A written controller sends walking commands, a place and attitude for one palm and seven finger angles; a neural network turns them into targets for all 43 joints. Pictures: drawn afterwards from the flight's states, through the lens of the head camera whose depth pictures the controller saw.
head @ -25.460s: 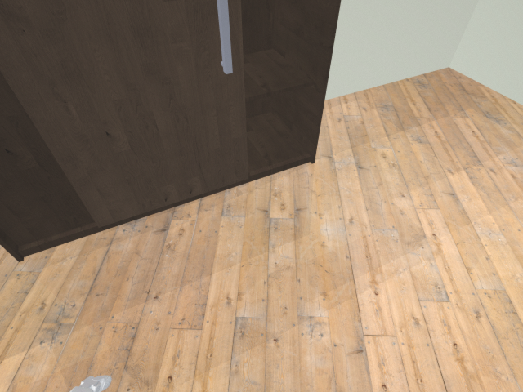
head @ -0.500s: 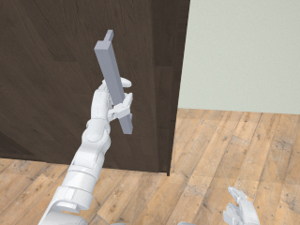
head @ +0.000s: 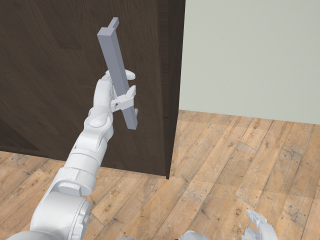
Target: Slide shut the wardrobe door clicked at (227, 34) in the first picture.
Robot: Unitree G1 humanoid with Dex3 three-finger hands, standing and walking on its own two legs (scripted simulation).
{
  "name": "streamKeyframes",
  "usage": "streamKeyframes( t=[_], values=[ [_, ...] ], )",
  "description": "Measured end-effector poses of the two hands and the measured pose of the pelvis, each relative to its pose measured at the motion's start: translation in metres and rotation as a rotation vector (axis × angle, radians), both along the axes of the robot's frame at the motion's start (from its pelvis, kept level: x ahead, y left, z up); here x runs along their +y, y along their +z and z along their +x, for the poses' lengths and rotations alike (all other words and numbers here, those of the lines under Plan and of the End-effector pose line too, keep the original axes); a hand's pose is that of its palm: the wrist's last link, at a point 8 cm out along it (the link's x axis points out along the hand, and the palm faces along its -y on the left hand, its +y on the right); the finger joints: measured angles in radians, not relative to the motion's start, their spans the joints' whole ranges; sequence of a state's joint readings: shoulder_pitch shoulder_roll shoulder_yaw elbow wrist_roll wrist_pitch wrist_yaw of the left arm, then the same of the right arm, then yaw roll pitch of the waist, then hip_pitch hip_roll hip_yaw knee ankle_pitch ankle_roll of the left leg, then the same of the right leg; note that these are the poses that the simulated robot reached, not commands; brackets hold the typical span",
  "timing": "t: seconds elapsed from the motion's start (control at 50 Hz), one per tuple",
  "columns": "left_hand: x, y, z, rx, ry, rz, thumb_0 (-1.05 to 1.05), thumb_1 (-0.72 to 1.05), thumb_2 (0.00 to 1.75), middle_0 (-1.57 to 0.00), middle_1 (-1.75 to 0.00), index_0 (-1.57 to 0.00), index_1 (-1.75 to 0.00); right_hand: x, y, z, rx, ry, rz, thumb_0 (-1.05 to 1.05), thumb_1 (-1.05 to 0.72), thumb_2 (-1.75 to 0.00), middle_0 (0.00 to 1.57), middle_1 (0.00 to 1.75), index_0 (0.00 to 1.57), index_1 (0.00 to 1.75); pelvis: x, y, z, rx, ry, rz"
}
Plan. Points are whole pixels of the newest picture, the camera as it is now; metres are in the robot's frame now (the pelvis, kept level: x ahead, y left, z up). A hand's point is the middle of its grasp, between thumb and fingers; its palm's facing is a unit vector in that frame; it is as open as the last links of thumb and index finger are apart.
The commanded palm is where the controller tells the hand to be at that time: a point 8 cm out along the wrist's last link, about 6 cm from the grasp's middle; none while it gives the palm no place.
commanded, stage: stop walking and hold the door there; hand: left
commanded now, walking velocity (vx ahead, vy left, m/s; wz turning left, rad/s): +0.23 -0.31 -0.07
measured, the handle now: (125, 84) +0.47 +0.15 +0.10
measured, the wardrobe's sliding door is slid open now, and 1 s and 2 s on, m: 0.00 0.00 0.00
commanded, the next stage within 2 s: loosen the grip on the handle in 1.42 s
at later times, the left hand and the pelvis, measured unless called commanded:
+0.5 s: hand (128, 96) +0.42 +0.13 +0.10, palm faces +0.28 -0.93 -0.25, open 6.2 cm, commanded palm +0.39 +0.17 +0.11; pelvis +0.04 -0.07 +0.02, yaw -4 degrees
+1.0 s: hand (128, 97) +0.42 +0.13 +0.10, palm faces +0.07 -0.99 -0.12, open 5.8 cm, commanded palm +0.39 +0.18 +0.11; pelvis +0.05 +0.00 +0.02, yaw -7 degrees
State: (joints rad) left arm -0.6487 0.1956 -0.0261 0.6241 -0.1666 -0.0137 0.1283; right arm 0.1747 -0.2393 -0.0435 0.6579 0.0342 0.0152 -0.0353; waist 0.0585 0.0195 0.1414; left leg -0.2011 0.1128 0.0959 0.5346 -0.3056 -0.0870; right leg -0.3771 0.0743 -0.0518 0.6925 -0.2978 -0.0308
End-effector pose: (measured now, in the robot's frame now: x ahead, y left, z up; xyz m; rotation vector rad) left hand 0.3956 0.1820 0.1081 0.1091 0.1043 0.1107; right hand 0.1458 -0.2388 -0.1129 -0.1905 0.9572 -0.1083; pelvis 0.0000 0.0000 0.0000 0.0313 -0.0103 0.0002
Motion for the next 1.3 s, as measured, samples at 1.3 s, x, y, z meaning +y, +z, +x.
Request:
streamKeyframes(
  t=[1.3],
  values=[
    [0.003,0.000,0.000,-0.068,-0.098,-0.001,0.03,0.64,0.71,-0.46,-1.40,-0.41,-1.40,0.013,0.043,0.019,-0.142,-0.142,-0.086,0.01,-0.90,-0.90,0.20,0.30,0.21,0.30,0.024,0.014,0.057,0.039,-0.127,-0.039]
  ],
)
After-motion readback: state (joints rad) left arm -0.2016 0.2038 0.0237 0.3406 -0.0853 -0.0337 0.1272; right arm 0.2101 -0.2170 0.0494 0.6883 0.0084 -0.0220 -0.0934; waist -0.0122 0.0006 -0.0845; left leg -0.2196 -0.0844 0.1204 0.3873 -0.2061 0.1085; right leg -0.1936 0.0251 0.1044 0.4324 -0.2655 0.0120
